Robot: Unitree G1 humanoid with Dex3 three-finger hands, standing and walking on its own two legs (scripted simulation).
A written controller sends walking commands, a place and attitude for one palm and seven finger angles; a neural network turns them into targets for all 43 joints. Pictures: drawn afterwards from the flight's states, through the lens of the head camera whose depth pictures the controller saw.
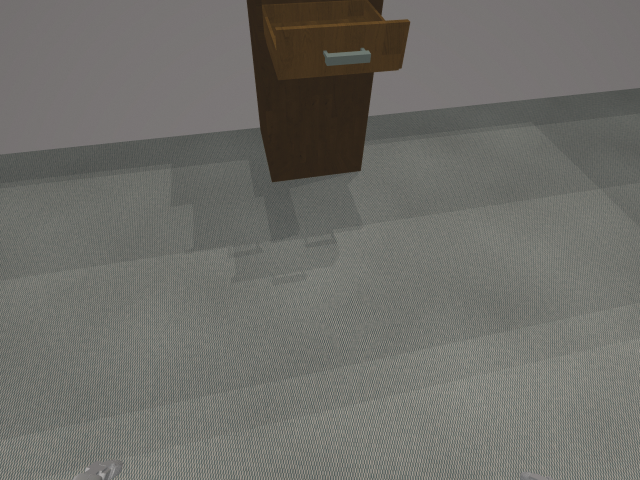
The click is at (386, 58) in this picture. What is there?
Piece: drawer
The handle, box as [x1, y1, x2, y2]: [323, 48, 370, 65]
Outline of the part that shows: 370,53 368,50 365,50 363,48 360,48 359,51 328,53 326,50 323,51 325,62 327,65 369,62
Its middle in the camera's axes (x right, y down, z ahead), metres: +0.07 -0.54 +1.14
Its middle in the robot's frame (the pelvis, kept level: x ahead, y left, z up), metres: +1.22 -0.01 -0.03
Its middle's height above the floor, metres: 0.74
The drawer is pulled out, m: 0.30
